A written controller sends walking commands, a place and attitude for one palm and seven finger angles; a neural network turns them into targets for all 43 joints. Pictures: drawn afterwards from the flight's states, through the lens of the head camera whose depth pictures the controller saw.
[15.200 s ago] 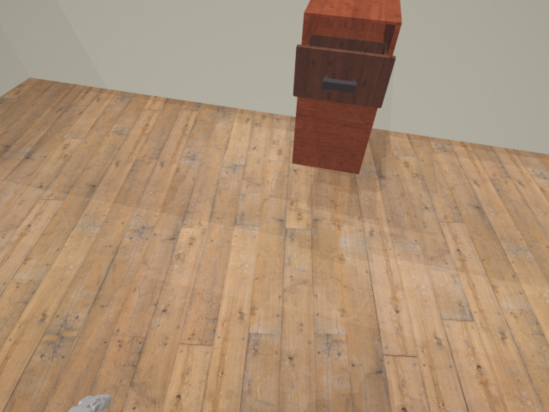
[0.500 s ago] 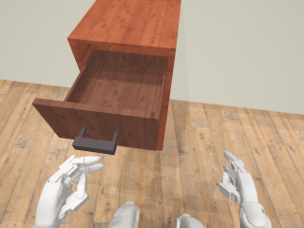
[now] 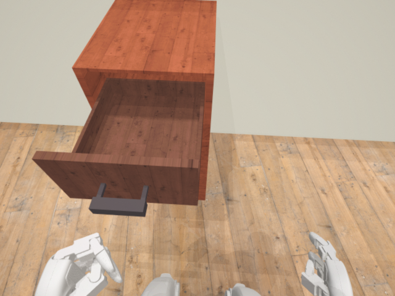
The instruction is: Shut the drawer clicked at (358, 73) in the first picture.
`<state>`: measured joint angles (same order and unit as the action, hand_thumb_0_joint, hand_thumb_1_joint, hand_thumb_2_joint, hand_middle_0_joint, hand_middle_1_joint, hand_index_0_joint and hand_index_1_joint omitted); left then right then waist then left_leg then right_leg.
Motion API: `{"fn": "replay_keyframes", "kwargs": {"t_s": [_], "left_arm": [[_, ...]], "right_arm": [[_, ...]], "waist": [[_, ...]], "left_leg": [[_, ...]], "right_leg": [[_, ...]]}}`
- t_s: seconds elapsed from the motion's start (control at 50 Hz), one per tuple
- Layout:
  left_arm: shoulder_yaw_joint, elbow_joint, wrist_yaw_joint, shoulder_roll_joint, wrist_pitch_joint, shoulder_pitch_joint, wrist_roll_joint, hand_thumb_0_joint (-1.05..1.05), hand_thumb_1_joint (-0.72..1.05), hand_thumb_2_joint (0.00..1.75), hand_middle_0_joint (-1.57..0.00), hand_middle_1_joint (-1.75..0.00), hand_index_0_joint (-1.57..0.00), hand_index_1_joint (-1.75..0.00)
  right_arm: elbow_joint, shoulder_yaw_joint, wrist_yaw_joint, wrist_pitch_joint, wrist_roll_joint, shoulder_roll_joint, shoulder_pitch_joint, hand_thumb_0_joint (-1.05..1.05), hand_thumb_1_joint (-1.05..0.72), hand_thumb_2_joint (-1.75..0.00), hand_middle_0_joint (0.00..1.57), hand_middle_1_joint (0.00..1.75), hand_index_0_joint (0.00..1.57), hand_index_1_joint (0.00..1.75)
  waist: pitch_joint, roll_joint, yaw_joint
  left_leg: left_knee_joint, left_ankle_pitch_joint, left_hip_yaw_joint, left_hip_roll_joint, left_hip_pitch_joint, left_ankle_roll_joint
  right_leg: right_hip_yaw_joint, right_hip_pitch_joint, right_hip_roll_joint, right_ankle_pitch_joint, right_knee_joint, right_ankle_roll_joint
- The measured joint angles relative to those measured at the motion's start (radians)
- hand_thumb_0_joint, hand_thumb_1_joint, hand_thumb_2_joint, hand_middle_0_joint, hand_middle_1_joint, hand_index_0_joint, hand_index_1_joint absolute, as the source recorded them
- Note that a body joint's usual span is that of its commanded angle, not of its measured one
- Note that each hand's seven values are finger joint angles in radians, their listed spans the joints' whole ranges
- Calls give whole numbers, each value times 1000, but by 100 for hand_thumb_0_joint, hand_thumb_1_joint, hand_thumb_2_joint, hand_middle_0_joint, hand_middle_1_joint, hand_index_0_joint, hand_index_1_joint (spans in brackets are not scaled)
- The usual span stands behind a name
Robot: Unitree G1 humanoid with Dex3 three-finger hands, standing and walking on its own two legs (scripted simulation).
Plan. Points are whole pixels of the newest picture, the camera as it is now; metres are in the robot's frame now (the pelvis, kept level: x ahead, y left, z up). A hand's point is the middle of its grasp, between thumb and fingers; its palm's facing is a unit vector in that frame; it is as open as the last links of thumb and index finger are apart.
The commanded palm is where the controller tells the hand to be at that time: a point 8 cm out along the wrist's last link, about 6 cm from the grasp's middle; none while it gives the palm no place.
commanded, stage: raise the hand and make a fist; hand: left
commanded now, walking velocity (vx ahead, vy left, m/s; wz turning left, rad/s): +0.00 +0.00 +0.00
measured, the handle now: (121, 197) +0.32 +0.19 -0.01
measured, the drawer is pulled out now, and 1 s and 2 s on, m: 0.29 0.29 0.29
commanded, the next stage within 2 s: bring the fist close to the handle in 0.84 s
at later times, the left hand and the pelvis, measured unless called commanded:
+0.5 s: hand (97, 285) +0.14 +0.15 +0.09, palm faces +0.01 -1.00 -0.01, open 3.3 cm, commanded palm +0.09 +0.21 +0.09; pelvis +0.00 +0.02 +0.00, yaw +0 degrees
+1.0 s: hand (96, 288) +0.14 +0.16 +0.08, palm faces +0.01 -1.00 -0.03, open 3.3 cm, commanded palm +0.10 +0.21 +0.08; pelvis +0.01 +0.01 +0.00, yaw +0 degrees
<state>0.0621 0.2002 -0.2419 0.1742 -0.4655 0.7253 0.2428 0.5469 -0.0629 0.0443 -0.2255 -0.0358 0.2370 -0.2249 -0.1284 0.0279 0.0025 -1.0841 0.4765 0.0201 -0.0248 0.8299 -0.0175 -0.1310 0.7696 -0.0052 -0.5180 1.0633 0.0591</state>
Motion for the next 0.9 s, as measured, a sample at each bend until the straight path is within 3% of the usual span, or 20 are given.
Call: {"fn": "replay_keyframes", "kwargs": {"t_s": [0.1,0.24,0.46,0.68,0.9], "left_arm": [[-36,49,35,-5,8,21,-23,2,90,90,-118,-137,-119,-137],[-86,111,71,-14,66,28,-56,2,90,90,-131,-151,-132,-151],[-129,219,111,-14,135,109,-91,2,90,90,-138,-159,-139,-159],[-138,238,125,-9,106,150,-101,2,90,90,-139,-160,-140,-160],[-95,223,108,-1,102,144,-70,2,90,90,-139,-160,-140,-160]], "right_arm": [[-49,21,-7,7,2,-19,31,2,-91,-90,19,30,19,30],[-110,73,-19,31,3,-47,41,1,-90,-90,20,30,20,30],[-143,86,-33,74,2,-54,-9,1,-90,-90,20,31,20,30],[-149,60,-33,79,3,-31,-34,1,-90,-90,20,30,20,30],[-139,57,-26,82,-5,-42,-28,2,-90,-90,20,30,20,30]], "waist": [[-6,4,-13],[-12,14,-29],[-20,22,-28],[-21,15,-23],[-32,21,-20]], "left_leg": [[-9,2,-1,4,-1,-10],[-12,4,-6,10,-10,-21],[6,10,5,14,-50,-32],[-19,21,4,13,-17,-32],[-17,24,0,7,-23,-23]], "right_leg": [[-1,-7,-4,2,1,-8],[-6,-25,-8,6,-10,-19],[5,-64,-11,7,-32,-32],[5,-31,-11,-4,-7,-31],[3,-35,-4,-9,-8,-23]]}}
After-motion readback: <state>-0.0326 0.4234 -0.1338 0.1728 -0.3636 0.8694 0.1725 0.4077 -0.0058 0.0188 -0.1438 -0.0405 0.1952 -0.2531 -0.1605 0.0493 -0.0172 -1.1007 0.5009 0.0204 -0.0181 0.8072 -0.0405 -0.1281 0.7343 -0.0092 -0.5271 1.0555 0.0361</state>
